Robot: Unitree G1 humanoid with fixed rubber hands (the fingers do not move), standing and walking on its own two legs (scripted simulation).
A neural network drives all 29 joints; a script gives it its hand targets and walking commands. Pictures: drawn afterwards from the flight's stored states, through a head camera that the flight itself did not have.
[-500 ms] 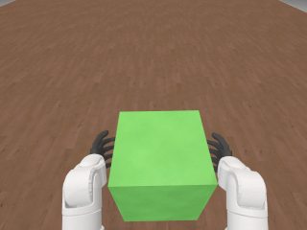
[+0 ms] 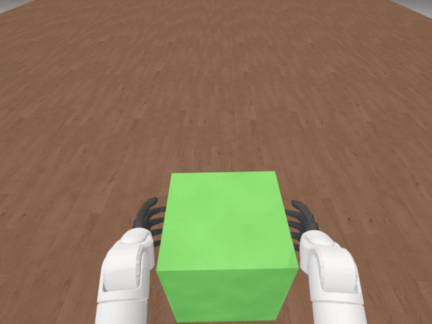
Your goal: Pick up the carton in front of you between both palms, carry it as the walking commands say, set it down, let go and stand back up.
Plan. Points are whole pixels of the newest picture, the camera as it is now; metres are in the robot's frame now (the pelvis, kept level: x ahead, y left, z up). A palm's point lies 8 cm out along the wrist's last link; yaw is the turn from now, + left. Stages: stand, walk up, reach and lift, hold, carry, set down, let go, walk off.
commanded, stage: carry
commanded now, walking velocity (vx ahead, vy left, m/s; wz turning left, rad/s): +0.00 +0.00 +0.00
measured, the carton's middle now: (224, 248) +0.29 +0.00 -0.02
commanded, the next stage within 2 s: hold in 0.98 s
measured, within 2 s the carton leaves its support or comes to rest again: neither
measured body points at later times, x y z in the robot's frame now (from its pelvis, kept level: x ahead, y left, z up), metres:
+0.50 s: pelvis -0.03 +0.00 +0.00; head -0.06 +0.00 +0.45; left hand +0.28 +0.15 +0.04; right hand +0.27 -0.15 +0.04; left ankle -0.02 +0.10 -0.73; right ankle -0.04 -0.10 -0.73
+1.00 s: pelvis -0.04 +0.00 +0.01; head -0.07 +0.01 +0.46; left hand +0.26 +0.16 +0.04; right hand +0.26 -0.15 +0.04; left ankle -0.02 +0.10 -0.73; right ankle -0.04 -0.10 -0.73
